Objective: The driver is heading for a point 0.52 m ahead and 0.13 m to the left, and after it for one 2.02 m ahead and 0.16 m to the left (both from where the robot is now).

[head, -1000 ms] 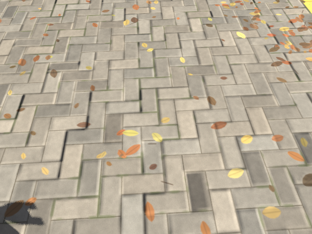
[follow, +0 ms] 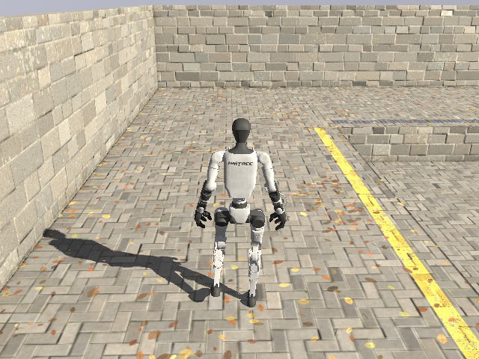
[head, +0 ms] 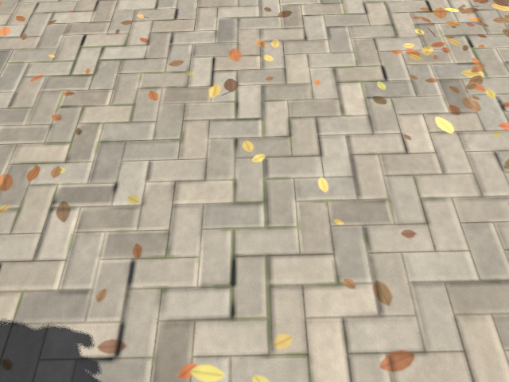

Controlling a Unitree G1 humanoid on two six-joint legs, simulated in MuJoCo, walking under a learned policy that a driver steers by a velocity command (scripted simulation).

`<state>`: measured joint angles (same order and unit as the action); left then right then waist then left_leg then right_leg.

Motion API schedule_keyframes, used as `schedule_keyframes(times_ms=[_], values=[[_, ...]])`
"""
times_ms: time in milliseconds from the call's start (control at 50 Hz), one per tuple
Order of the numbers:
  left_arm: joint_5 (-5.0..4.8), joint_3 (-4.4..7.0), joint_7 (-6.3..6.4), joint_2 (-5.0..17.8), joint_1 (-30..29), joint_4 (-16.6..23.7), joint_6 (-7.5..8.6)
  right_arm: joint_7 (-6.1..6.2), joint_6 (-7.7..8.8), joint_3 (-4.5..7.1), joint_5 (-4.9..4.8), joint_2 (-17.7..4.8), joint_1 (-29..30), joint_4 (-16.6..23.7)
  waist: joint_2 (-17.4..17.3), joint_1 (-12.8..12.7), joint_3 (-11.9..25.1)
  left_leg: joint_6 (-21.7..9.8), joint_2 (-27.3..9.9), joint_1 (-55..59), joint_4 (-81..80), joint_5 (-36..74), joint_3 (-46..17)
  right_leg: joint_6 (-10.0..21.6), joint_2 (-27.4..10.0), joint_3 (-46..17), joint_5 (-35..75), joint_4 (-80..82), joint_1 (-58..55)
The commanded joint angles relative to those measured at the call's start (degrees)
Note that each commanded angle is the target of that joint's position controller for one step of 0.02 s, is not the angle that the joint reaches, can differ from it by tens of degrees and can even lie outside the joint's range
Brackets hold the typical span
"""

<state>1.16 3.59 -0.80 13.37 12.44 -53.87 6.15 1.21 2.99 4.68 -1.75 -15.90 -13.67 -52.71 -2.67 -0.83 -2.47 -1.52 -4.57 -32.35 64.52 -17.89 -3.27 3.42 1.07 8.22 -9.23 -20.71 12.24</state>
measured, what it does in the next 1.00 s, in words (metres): walks ahead, turning left: left foot, then right foot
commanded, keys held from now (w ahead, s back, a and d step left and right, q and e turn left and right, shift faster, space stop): q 0.46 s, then no key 0.54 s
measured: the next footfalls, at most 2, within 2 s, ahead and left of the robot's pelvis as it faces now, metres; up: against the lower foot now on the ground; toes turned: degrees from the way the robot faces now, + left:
left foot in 0.28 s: +0.19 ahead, +0.14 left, +0.00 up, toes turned +17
right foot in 0.74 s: +0.25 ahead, -0.10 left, +0.00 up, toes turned +21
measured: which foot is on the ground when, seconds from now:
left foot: up 0.00-0.26, down 0.28-1.00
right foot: down 0.00-0.28, up 0.30-0.72, down 0.74-1.00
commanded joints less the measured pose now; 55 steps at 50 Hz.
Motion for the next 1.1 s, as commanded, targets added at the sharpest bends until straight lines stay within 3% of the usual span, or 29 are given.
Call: schedule_keyframes(times_ms=[20,100,180,220,260,280,300,320,340,360,380,400,440,540,600,660,700,720,740,760,780,800,840,860,900,940,980,1040,1100], values=[[0.17,1.61,1.46,7.94,-4.18,3.2,0.57,0.06,-1.21,0.72,0.69,-1.29,-4.04,3.33,7.23,3.42,2.26,1.44,-2.02,-1.08,-5.16,6.39,-0.29,7.62,-15.88,-4.69,35.43,8.84,-0.59],[-0.38,2.0,3.3,9.77,-4.2,3.42,-1.26,-1.47,-1.36,0.18,1.13,-0.42,2.44,6.6,6.84,1.26,3.23,1.65,-0.97,2.15,-19.53,17.07,3.85,7.04,-14.57,1.38,33.79,8.04,-2.55],[-1.8,2.54,3.78,11.22,-2.98,3.07,-3.27,-2.99,-2.01,0.7,1.37,-2.16,6.21,9.99,6.88,0.22,3.67,0.21,0.24,1.64,-25.81,14.03,5.27,6.31,-17.35,1.59,32.42,3.38,-9.71],[-2.55,2.95,4.0,11.95,-4.15,3.68,-4.22,-3.67,-2.22,1.26,1.37,-3.56,5.57,11.18,7.63,1.27,3.85,-1.49,1.58,3.02,-27.78,8.91,6.45,5.05,-18.28,1.43,35.05,-1.59,-11.43],[-3.06,2.94,4.25,11.42,-5.29,4.49,-5.06,-3.77,-1.72,2.58,1.37,-5.87,-1.22,10.19,5.63,4.97,6.9,-4.34,5.42,12.69,-35.87,13.19,8.62,1.82,-15.22,3.46,37.08,-14.59,-10.36],[-1.89,2.62,3.9,10.51,-2.17,4.61,-5.08,-2.72,-1.4,4.32,1.67,-10.96,-5.04,10.01,-1.85,6.0,10.19,-7.32,2.09,23.56,-39.11,35.62,0.85,-2.4,-10.64,4.45,24.56,-27.31,-3.14],[1.39,1.04,3.05,5.17,-0.57,6.72,-4.74,-1.45,-1.71,5.19,2.22,-16.43,-5.1,10.75,-15.52,1.57,13.68,-15.87,-11.42,37.49,-35.13,65.67,-18.46,-6.54,-1.44,3.57,-25.49,-45.96,15.67],[0.03,0.81,2.11,6.54,0.35,7.24,-4.17,-2.01,-1.32,4.13,3.22,-14.53,-5.23,12.47,-11.67,2.62,24.21,-24.51,-17.65,42.97,-39.61,52.47,-33.11,-6.7,2.77,-10.09,-33.73,-57.17,22.19],[-2.1,1.42,1.64,9.0,-3.48,7.67,-4.03,-2.4,-1.01,3.55,2.75,-12.04,-2.11,13.96,-4.97,3.59,20.91,-22.16,-15.28,39.66,-41.89,44.04,-28.58,-5.59,0.38,-13.51,-29.2,-58.44,25.4],[-2.33,1.52,1.86,9.08,-5.84,8.05,-4.22,-2.1,-0.91,3.06,1.52,-10.06,1.7,14.46,-1.01,2.52,15.39,-18.48,-12.26,34.16,-42.89,35.65,-23.04,-5.15,-1.52,-13.41,-23.95,-55.29,26.8],[-1.43,1.73,2.57,9.19,-6.81,7.51,-4.72,-1.66,-1.23,2.57,0.81,-8.5,4.03,14.91,2.15,1.52,11.91,-15.68,-10.03,28.48,-44.15,29.2,-20.05,-5.29,-3.14,-13.34,-20.43,-51.0,25.84],[-0.87,2.09,3.06,9.9,-7.23,7.87,-5.28,-1.16,-1.65,2.36,0.86,-7.91,5.35,15.23,1.13,0.45,10.3,-14.48,-8.31,23.52,-45.3,25.1,-18.45,-5.33,-3.67,-13.49,-18.15,-47.11,22.91],[-0.87,2.01,3.2,8.81,-6.29,7.79,-5.9,-0.53,-2.16,2.5,2.02,-8.52,5.53,15.99,-1.71,-0.51,10.11,-13.41,-5.84,19.69,-46.48,23.54,-16.83,-5.62,-2.2,-12.49,-15.43,-41.62,18.75],[-1.16,1.31,3.64,7.2,-6.05,7.05,-6.43,0.73,-2.76,2.61,2.03,-9.23,4.93,16.67,-3.66,0.78,11.4,-12.3,-4.7,17.89,-46.76,15.33,-15.38,-7.48,-2.04,-12.04,-10.98,-30.88,14.62],[-1.37,1.3,3.41,7.61,-6.69,7.28,-6.43,0.69,-3.22,2.01,2.56,-8.46,5.42,16.65,-5.53,1.62,9.67,-11.57,-4.09,15.43,-47.82,6.04,-16.24,-7.45,-2.26,-11.42,-10.34,-26.73,11.8],[-1.47,1.26,2.79,7.89,-5.97,7.22,-5.67,0.47,-3.58,1.29,2.74,-7.66,5.22,16.36,-6.07,2.0,8.71,-10.86,-4.52,16.34,-46.6,4.13,-18.03,-6.42,-2.14,-10.6,-11.15,-20.52,9.07],[-1.35,1.07,1.98,7.09,-2.86,6.08,-5.02,0.54,-3.98,0.62,2.23,-6.82,5.85,16.17,-5.46,0.1,8.39,-8.84,-3.27,15.38,-44.35,4.08,-17.46,-4.61,-1.36,-8.81,-5.39,-9.56,2.94],[-0.82,1.07,1.56,7.5,-1.79,5.64,-4.82,0.6,-4.04,0.3,2.02,-6.09,4.01,15.4,-4.13,-0.19,7.89,-6.59,-1.51,13.95,-42.95,3.0,-16.09,-3.22,-2.12,-9.11,-1.13,-4.04,-0.76],[0.44,1.4,1.45,10.38,-0.83,5.89,-4.63,0.59,-3.81,-0.22,2.41,-4.5,2.49,15.18,1.46,0.71,7.47,-3.42,1.96,10.42,-36.9,0.16,-12.44,-0.56,-9.31,-16.23,1.38,-0.56,-3.87],[0.87,1.92,1.7,13.87,-3.34,6.05,-4.75,0.23,-3.3,-0.26,2.39,-3.36,1.27,16.28,13.03,4.55,5.28,-0.49,9.2,7.17,-31.77,-5.07,-3.52,5.25,-16.59,-24.78,5.6,1.73,-0.67],[1.38,1.16,1.71,10.85,-5.61,7.06,-4.51,0.16,-2.84,0.31,2.81,-5.97,4.36,16.69,15.41,2.59,4.5,1.04,7.91,10.04,-27.64,-7.78,-2.52,9.15,-20.05,-29.0,4.11,4.43,4.75],[0.97,0.78,1.88,9.65,-7.93,7.68,-4.1,0.06,-2.69,0.76,2.61,-6.89,5.83,16.7,14.32,2.53,3.98,1.4,6.82,11.96,-25.99,-5.47,-2.4,8.37,-18.19,-27.21,3.65,3.81,4.73],[-0.66,0.83,2.12,10.15,-8.12,7.24,-3.67,0.06,-3.08,0.43,2.93,-4.72,6.21,15.78,13.12,2.06,4.11,2.03,6.11,13.41,-29.19,-0.49,-1.14,5.32,-14.56,-22.68,5.78,1.51,2.09],[-1.0,0.54,2.21,9.62,-7.61,6.76,-3.56,-0.1,-3.27,0.12,2.91,-3.44,5.88,15.4,12.46,2.26,4.39,2.11,5.38,15.85,-32.0,2.09,-1.13,4.32,-13.5,-21.06,8.14,0.23,1.63],[-0.88,0.17,1.8,8.81,-4.76,5.59,-3.55,-0.25,-3.54,-0.24,2.77,-2.67,5.72,14.89,10.53,1.8,4.98,1.64,4.67,21.25,-37.49,11.55,-1.5,1.58,-10.33,-17.93,8.18,-1.9,1.51],[-0.34,-0.01,0.96,8.98,-0.64,5.11,-2.96,0.09,-4.04,0.46,2.21,-6.26,5.76,14.71,5.94,-1.04,6.36,-0.12,2.69,25.87,-34.84,20.47,-3.4,-0.9,-7.04,-15.69,4.49,-2.4,3.92],[-0.81,-0.11,0.94,9.08,-3.34,4.97,-3.16,-0.25,-4.14,0.24,2.33,-4.44,4.13,13.67,5.39,0.98,5.6,-0.56,3.39,22.86,-35.8,15.84,-3.41,-2.0,-5.6,-12.88,0.75,-3.92,2.26],[-0.77,-0.5,1.38,7.92,-3.54,4.8,-4.08,-0.32,-3.71,0.09,2.63,-4.41,4.91,12.69,1.51,-0.09,3.99,-0.4,2.97,21.1,-37.12,16.09,-4.08,-2.13,-4.69,-11.52,-0.58,-5.19,2.1],[-0.7,-0.66,1.52,7.58,-3.57,4.17,-4.53,-0.19,-3.25,-0.04,2.51,-4.36,4.69,11.73,0.64,-0.35,3.45,-0.32,2.75,20.0,-37.78,14.66,-4.5,-2.19,-4.26,-11.02,-1.35,-5.59,1.33]])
